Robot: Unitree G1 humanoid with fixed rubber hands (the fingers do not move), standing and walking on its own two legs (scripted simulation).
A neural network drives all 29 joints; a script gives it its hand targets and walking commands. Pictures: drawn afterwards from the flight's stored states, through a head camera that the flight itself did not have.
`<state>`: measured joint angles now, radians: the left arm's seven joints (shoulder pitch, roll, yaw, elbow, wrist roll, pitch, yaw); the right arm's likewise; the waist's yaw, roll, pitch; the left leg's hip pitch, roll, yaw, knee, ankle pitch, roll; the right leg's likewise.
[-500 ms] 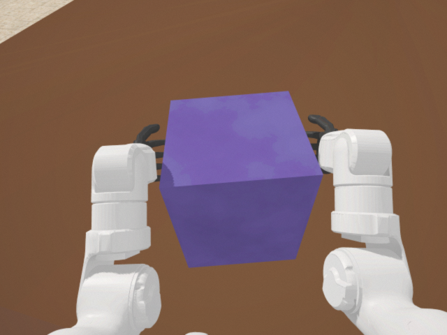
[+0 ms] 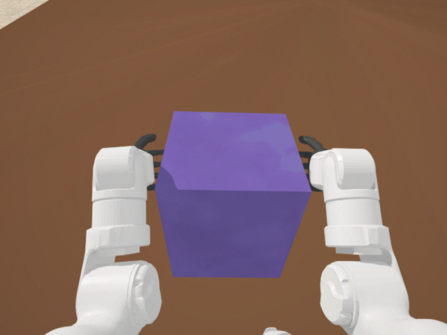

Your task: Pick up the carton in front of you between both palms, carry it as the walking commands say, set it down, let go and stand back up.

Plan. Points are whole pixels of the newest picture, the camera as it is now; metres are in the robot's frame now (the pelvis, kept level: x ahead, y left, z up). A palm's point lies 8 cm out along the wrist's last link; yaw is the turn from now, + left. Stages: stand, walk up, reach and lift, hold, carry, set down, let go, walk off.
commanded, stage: carry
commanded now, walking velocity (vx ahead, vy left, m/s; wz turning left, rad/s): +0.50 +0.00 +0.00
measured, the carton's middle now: (228, 196) +0.37 -0.02 +0.06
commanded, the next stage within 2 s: none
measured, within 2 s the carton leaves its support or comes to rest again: neither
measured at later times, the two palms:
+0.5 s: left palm (154, 111) +0.61 +0.13 +0.09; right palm (273, 104) +0.64 -0.16 +0.08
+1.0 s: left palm (154, 57) +0.89 +0.15 +0.09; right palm (250, 54) +0.89 -0.14 +0.10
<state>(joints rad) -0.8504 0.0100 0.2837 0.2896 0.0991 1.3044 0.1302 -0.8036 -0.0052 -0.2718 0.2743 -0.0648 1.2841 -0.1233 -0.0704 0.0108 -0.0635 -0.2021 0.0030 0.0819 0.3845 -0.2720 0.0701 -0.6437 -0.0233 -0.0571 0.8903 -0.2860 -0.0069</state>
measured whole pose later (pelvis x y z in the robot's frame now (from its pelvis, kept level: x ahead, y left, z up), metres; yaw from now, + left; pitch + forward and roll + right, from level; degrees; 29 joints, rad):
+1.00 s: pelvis +0.63 +0.01 +0.00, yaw -1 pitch +2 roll -1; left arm -0.18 -0.14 0.11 -0.31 0.13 1.22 0.07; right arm -0.18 0.14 -0.12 -0.28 -0.11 1.21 -0.09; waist -0.01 -0.01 -0.12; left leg -0.17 0.02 0.18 0.36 -0.23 0.06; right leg -0.54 -0.08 -0.13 0.64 -0.17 0.03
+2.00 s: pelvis +0.69 +0.00 -0.02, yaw +3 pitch +1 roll +0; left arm -0.22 -0.14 0.17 0.16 0.25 0.83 0.01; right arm -0.22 0.14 -0.17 0.16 -0.25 0.84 -0.02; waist 0.00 0.01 -0.12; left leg -0.13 0.03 0.15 0.56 -0.44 0.02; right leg -0.41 -0.09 -0.20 0.55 -0.14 -0.03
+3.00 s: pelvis +0.84 -0.01 +0.00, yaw +4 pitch +4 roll +1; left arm -0.21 -0.14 0.15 0.10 0.21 0.73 0.03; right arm -0.19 0.14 -0.16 0.08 -0.22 0.73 -0.03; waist 0.01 -0.01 -0.07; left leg -0.50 0.10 0.14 0.61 -0.22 -0.01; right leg -0.09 -0.06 -0.20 0.25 -0.22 0.00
